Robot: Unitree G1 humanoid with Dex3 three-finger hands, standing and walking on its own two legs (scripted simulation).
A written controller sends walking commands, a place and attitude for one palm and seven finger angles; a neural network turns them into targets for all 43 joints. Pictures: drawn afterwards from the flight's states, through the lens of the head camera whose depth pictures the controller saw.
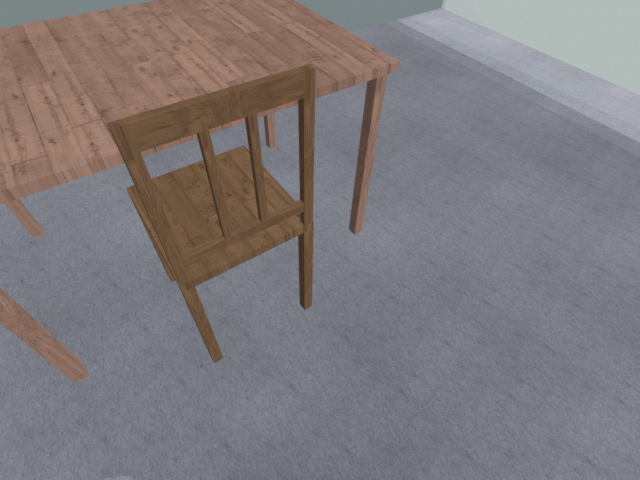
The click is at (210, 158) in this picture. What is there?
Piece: chair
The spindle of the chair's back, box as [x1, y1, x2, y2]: [197, 130, 232, 238]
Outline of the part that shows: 197,133 197,136 222,234 226,238 232,235 208,130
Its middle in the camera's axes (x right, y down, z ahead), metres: -0.22 -0.10 +0.81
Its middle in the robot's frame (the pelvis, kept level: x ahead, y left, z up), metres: +0.66 +0.25 -0.08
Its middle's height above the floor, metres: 0.69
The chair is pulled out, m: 0.00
